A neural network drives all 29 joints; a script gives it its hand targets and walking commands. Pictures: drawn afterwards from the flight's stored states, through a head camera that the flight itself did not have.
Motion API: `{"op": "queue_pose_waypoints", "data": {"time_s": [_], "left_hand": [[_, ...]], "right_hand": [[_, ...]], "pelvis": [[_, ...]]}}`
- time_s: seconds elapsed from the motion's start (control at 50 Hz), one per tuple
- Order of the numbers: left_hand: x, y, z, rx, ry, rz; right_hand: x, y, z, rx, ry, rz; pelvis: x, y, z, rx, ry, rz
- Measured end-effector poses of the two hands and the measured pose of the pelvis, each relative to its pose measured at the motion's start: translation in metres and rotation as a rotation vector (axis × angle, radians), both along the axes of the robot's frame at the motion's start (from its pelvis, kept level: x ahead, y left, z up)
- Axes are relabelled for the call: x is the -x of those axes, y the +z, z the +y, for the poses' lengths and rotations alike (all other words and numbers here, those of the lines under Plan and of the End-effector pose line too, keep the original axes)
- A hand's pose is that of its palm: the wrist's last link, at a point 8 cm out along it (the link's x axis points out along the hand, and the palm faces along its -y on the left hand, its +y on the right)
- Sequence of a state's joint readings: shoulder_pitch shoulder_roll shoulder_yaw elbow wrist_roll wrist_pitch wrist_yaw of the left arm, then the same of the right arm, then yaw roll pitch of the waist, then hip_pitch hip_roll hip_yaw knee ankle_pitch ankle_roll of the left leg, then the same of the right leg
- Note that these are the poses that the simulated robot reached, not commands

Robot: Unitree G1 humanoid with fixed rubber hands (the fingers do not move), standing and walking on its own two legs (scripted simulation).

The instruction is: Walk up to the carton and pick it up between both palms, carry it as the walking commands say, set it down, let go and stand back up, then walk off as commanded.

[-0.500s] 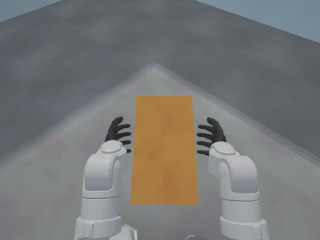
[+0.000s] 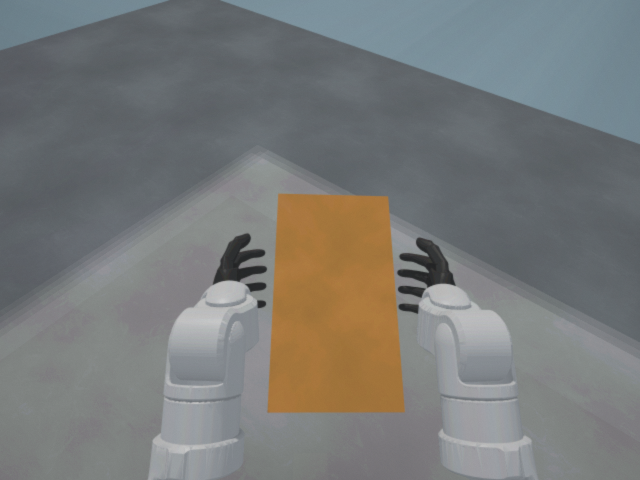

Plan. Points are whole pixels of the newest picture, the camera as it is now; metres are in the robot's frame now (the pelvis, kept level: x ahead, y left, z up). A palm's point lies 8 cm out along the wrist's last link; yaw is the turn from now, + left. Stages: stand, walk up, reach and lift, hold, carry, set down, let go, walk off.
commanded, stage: carry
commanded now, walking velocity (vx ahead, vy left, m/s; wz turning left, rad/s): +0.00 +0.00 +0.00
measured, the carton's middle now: (330, 305) +0.35 +0.01 +0.00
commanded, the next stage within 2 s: none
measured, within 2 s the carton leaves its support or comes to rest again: neither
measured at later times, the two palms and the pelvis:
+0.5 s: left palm (258, 352) +0.24 +0.09 +0.09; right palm (481, 362) +0.23 -0.15 +0.09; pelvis -0.07 -0.02 -0.01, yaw -1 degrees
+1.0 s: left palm (242, 359) +0.24 +0.11 +0.06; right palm (458, 364) +0.24 -0.13 +0.06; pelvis -0.06 -0.01 -0.01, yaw -1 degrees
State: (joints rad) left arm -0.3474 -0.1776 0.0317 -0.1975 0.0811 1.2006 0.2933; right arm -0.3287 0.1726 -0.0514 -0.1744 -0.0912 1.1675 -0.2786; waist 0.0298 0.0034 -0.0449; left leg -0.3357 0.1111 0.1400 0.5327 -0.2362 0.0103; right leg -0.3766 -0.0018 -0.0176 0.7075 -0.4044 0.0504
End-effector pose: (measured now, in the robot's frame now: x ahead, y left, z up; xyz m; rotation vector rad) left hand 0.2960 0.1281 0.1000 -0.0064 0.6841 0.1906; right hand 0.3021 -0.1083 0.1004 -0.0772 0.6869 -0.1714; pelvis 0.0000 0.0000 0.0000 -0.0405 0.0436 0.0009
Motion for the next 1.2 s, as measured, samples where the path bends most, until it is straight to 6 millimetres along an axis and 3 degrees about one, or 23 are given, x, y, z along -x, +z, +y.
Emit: {"op": "queue_pose_waypoints", "data": {"time_s": [0.18,0.36,0.7,1.2], "left_hand": [[0.022,-0.004,-0.046,-0.064,-0.065,0.026],[0.048,-0.011,-0.048,-0.056,-0.051,0.046],[0.065,-0.024,-0.023,-0.020,-0.031,0.034],[0.048,-0.042,-0.017,-0.005,-0.065,0.011]], "right_hand": [[0.040,-0.010,-0.044,-0.047,-0.072,0.022],[0.065,-0.012,-0.048,-0.047,-0.051,0.038],[0.069,-0.022,-0.024,-0.032,-0.020,0.022],[0.056,-0.040,-0.022,-0.043,-0.020,-0.002]], "pelvis": [[0.030,-0.007,-0.022,-0.019,-0.009,-0.012],[0.054,-0.007,-0.029,-0.031,-0.015,-0.025],[0.069,-0.007,-0.014,-0.033,-0.010,-0.023],[0.052,-0.006,-0.005,-0.032,-0.016,-0.024]]}}
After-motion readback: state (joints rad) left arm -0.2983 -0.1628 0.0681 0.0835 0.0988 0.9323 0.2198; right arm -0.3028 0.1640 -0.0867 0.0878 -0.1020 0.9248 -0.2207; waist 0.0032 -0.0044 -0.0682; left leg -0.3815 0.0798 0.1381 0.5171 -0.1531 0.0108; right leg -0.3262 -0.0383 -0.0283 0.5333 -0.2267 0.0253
